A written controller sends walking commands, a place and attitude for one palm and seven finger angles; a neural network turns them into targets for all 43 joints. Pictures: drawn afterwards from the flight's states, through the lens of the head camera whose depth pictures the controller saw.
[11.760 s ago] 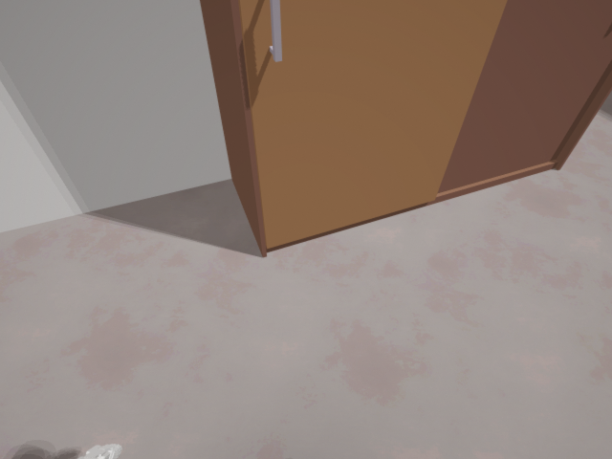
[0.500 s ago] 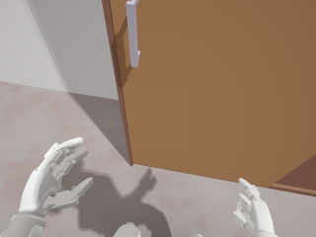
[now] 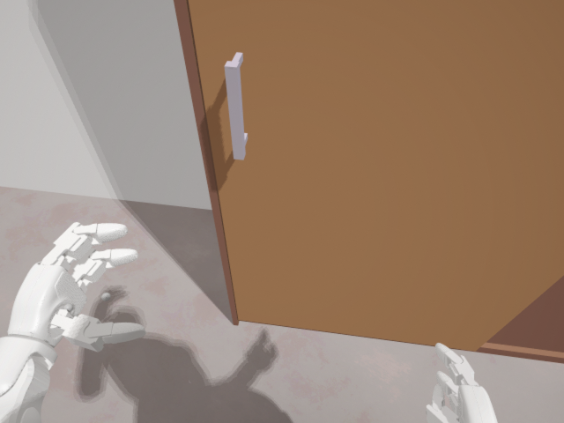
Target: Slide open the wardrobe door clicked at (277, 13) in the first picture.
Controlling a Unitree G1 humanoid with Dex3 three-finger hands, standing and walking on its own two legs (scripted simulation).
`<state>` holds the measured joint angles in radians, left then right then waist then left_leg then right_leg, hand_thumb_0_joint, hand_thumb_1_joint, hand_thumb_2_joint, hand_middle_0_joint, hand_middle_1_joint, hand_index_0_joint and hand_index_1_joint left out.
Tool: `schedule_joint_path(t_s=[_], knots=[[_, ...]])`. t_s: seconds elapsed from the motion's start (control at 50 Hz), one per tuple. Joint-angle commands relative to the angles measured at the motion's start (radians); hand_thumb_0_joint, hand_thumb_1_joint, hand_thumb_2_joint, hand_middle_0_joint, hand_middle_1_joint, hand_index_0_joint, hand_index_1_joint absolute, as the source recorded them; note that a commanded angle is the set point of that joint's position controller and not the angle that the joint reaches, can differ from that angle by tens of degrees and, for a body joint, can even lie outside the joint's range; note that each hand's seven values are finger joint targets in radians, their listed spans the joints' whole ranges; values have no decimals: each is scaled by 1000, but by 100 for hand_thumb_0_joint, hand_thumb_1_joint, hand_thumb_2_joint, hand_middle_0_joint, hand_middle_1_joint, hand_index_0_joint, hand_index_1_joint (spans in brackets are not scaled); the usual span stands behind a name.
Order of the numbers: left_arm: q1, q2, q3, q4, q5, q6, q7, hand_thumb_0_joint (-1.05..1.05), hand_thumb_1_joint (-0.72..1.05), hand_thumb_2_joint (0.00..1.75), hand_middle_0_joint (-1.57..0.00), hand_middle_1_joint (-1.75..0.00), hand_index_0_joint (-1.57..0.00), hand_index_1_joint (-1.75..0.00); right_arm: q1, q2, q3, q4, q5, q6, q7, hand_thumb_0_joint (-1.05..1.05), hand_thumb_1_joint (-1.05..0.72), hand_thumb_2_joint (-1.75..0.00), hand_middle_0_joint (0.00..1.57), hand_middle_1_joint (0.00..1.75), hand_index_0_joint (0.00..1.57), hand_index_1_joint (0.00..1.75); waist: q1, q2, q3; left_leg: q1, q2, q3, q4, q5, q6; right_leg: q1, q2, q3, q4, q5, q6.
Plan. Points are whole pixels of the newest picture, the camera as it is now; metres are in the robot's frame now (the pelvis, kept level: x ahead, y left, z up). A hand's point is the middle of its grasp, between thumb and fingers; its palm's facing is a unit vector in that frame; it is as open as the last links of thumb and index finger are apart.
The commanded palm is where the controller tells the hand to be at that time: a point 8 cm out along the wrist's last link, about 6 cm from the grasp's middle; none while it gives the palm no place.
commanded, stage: raise the hand with hooked fingers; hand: left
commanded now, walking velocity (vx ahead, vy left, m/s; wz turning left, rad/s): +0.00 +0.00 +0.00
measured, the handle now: (238, 109) +0.55 +0.13 +0.18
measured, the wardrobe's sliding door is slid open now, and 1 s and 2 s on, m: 0.00 0.00 0.00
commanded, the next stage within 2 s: move the hooked fingers beside the handle in 1.00 s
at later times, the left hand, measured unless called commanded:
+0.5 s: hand (72, 217) +0.28 +0.27 +0.19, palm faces +0.05 -1.00 -0.07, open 14.0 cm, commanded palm +0.25 +0.31 +0.20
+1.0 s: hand (86, 212) +0.28 +0.25 +0.19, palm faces +0.05 -1.00 -0.06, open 14.0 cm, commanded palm +0.25 +0.30 +0.20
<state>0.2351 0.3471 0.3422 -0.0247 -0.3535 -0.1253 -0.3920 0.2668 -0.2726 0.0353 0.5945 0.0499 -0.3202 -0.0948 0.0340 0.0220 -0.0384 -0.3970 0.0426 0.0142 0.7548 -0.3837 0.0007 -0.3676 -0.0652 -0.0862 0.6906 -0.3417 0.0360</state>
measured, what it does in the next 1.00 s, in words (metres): stands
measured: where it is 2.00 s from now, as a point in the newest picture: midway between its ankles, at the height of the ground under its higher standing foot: outside the picture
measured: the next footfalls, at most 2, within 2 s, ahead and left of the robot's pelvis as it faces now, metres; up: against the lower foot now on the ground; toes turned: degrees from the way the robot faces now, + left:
none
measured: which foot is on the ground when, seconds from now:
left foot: down 0.00-1.00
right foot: down 0.00-1.00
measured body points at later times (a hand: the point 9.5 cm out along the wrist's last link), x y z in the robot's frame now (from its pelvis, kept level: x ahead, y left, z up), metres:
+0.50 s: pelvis +0.01 -0.01 +0.02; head -0.01 -0.03 +0.47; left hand +0.27 +0.32 +0.20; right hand +0.19 -0.23 -0.05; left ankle +0.01 +0.11 -0.72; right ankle +0.01 -0.15 -0.72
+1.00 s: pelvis +0.01 -0.02 +0.02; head -0.01 -0.04 +0.47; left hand +0.27 +0.31 +0.20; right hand +0.19 -0.25 -0.05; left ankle +0.01 +0.11 -0.72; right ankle +0.01 -0.15 -0.72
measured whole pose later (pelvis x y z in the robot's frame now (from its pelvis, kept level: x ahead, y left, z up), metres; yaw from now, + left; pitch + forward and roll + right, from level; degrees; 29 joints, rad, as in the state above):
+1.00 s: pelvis +0.01 -0.02 +0.02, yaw +0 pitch -3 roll +0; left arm -0.12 0.46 0.47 0.19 -0.34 0.13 -0.49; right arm 0.24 -0.27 0.07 0.59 0.07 -0.23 -0.11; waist 0.06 0.06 -0.01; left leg -0.18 0.05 0.02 0.50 -0.28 -0.03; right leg -0.18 -0.04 -0.09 0.49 -0.26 0.01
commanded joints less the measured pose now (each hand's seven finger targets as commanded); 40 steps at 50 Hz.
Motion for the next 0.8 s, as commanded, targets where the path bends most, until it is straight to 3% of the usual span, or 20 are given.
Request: schedule_joint_path(t_s=[0.0,0.02,0.08,0.18,0.32,0.38,0.42,0.48,0.56,0.62,0.64,0.72,0.78], knots=[[-228,219,120,-187,-22,-10,-7,0,-41,34,-29,-114,-29,-114,-100,-113,-30,-159,9,-56,-16,0,-90,-90,20,30,20,30,8,91,-108,95,-33,-47,-212,192,4,64,75,-12,-125,144,-50],[-239,232,131,-163,-27,7,-16,0,-43,33,-29,-115,-29,-115,-98,-115,-26,-155,8,-53,-16,0,-90,-90,20,30,20,30,12,63,-94,96,-34,-43,-218,205,6,86,78,-9,-140,159,-51],[-306,251,140,-134,-24,51,-37,0,-50,30,-30,-120,-30,-120,-106,-114,-21,-159,12,-40,-20,0,-90,-90,20,30,20,30,8,57,-97,120,-34,-41,-236,205,9,94,77,-7,-162,167,-47],[-420,289,160,-157,-21,79,-55,0,-50,30,-30,-120,-30,-120,-118,-106,-8,-159,12,-30,-22,0,-90,-90,20,30,20,30,11,100,-133,185,-37,-37,-257,268,8,142,78,-5,-186,232,-51],[-523,365,214,-62,-27,133,-83,0,-50,30,-30,-120,-30,-120,-129,-110,-2,-144,16,-7,-27,0,-90,-90,20,30,20,30,17,40,-114,207,-40,-32,-285,282,15,180,77,3,-235,256,-51],[-590,380,214,-46,-23,153,-96,0,-50,30,-30,-120,-30,-120,-138,-110,0,-148,22,3,-28,0,-90,-90,20,30,20,30,13,70,-135,227,-46,-29,-295,290,15,189,73,4,-242,268,-51],[-608,407,230,-21,-26,165,-102,0,-50,30,-30,-120,-30,-120,-138,-109,2,-148,22,8,-26,0,-90,-90,20,30,20,30,18,45,-133,231,-45,-25,-297,295,19,202,73,12,-256,277,-50],[-670,424,231,-7,-20,180,-110,0,-50,30,-30,-120,-30,-120,-141,-112,0,-150,28,14,-27,0,-90,-90,20,30,20,30,12,67,-142,247,-49,-23,-307,295,20,200,69,11,-263,280,-49],[-575,388,216,88,-27,214,-129,0,-50,30,-30,-120,-30,-120,-136,-119,-6,-160,32,27,-16,0,-90,-90,20,30,20,30,22,17,-111,216,-50,-11,-307,289,20,197,65,16,-263,288,-44],[-585,413,235,36,-29,210,-122,0,-50,30,-30,-120,-30,-120,-145,-122,-10,-173,31,32,-10,0,-90,-90,20,30,20,30,30,4,-129,222,-50,-10,-302,299,22,207,64,21,-260,287,-45],[-613,426,245,-11,-26,204,-117,0,-50,30,-30,-120,-30,-120,-150,-121,-11,-181,31,32,-9,0,-90,-90,20,30,20,30,30,51,-165,236,-54,-6,-302,303,21,217,63,24,-257,292,-45],[-621,436,266,-61,-26,171,-88,0,-50,30,-30,-120,-30,-120,-143,-113,-11,-178,25,28,-14,0,-90,-90,20,30,20,30,30,42,-166,252,-50,-5,-305,322,21,227,69,18,-257,307,-47],[-627,421,260,-56,-16,165,-80,0,-50,30,-30,-120,-30,-120,-137,-108,-12,-171,26,24,-20,0,-90,-90,20,30,20,30,23,95,-168,271,-53,1,-313,326,21,220,68,17,-258,323,-47]])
